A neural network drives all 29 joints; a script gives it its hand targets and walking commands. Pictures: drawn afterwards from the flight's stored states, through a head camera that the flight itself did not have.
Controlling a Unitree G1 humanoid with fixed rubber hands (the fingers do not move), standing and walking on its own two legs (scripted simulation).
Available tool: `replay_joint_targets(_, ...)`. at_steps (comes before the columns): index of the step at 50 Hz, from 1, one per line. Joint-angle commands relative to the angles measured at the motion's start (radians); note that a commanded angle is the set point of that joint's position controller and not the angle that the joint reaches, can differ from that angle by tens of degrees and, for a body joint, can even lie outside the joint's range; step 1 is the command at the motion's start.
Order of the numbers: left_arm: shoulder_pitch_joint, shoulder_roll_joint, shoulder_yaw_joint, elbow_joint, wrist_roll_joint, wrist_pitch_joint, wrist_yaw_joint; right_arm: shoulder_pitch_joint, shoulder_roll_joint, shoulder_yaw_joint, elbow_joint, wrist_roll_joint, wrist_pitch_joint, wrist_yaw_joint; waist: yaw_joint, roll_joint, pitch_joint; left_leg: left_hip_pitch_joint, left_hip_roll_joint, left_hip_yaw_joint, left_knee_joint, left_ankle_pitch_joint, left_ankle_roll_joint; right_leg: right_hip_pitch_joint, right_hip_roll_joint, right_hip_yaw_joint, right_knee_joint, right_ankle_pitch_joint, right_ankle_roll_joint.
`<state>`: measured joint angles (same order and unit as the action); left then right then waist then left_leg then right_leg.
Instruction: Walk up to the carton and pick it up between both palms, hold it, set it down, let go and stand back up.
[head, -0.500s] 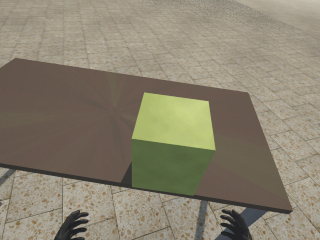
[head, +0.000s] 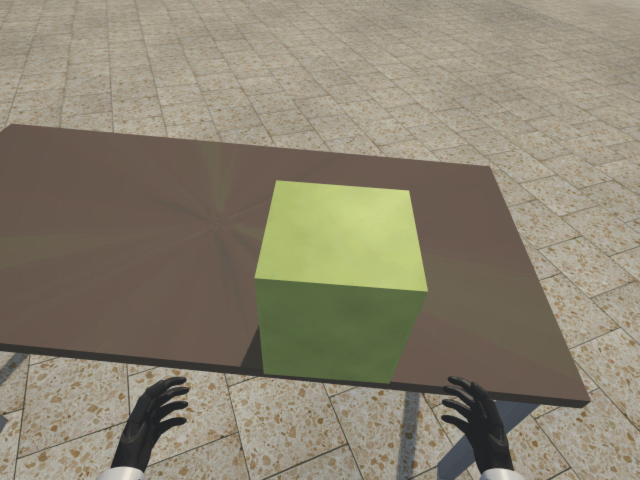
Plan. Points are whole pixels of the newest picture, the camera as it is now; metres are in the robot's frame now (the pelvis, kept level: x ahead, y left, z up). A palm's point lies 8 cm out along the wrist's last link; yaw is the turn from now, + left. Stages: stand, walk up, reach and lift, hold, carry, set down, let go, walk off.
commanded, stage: reach and lift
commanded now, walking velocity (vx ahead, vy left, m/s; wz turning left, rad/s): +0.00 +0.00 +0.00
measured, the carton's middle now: (334, 284) +0.43 -0.01 -0.01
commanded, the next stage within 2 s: none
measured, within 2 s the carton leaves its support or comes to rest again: neither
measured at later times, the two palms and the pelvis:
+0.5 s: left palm (158, 373) +0.26 +0.21 +0.00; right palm (489, 390) +0.25 -0.21 +0.01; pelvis +0.01 +0.00 +0.01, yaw -1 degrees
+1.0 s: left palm (162, 299) +0.32 +0.21 +0.07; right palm (487, 317) +0.32 -0.20 +0.07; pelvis +0.00 +0.00 +0.01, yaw +1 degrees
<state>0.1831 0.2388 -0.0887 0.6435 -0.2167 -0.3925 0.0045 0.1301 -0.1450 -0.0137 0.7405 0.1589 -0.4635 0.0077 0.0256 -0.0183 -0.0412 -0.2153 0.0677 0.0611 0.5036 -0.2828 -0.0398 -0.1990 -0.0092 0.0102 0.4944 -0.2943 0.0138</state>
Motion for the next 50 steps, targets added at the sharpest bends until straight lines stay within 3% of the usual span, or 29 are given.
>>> replay_joint_targets(1,-0.146,0.083,0.033,-0.063,-0.008,-0.132,0.007,-0.133,-0.115,-0.004,-0.099,0.044,-0.099,0.006,-0.011,0.016,-0.082,0.040,-0.091,0.026,-0.034,0.290,-0.044,-0.028,0.071,0.016,-0.069,0.227,-0.003)
replay_joint_targets(5,-0.186,0.080,0.031,-0.020,-0.013,-0.191,0.015,-0.169,-0.131,0.021,-0.070,0.077,-0.141,0.015,-0.014,0.024,-0.109,0.040,-0.097,0.026,-0.027,0.305,-0.052,-0.034,0.078,0.020,-0.055,0.269,-0.002)
replay_joint_targets(9,-0.230,0.085,0.035,-0.028,-0.016,-0.182,0.022,-0.220,-0.154,0.032,-0.071,0.085,-0.135,0.021,-0.013,0.025,-0.138,0.067,-0.096,0.025,-0.054,0.302,-0.062,-0.029,0.085,0.013,-0.075,0.280,0.004)
replay_joint_targets(16,-0.280,0.079,0.058,-0.135,0.014,-0.077,0.022,-0.264,-0.173,0.048,-0.133,0.115,-0.074,0.003,-0.009,0.040,-0.192,0.163,-0.095,0.025,-0.087,0.413,-0.076,0.013,0.094,0.000,-0.132,0.386,0.010)
replay_joint_targets(26,-0.366,0.063,0.109,-0.244,0.056,0.097,-0.009,-0.328,-0.178,0.045,-0.226,0.124,0.062,-0.056,-0.013,0.027,-0.185,0.289,-0.090,0.024,-0.130,0.506,-0.074,0.039,0.078,-0.015,-0.238,0.424,0.014)
replay_joint_targets(39,-0.577,0.095,0.139,-0.400,0.052,0.365,-0.011,-0.503,-0.182,0.019,-0.373,0.125,0.290,-0.109,-0.032,0.022,-0.201,0.301,-0.089,0.013,-0.177,0.461,-0.047,0.097,0.059,-0.037,-0.273,0.438,0.029)
replay_joint_targets(50,-0.803,0.123,0.172,-0.413,0.044,0.554,-0.002,-0.716,-0.205,-0.015,-0.385,0.120,0.440,-0.142,-0.046,0.029,-0.250,0.280,-0.089,-0.007,-0.182,0.399,-0.024,0.090,0.061,-0.055,-0.255,0.423,0.031)
